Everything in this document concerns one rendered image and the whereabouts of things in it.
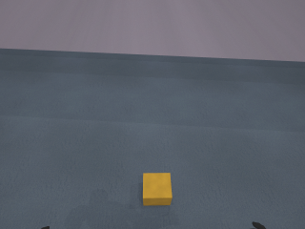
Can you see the carton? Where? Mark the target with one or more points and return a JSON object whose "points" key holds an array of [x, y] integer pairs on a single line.
{"points": [[157, 189]]}

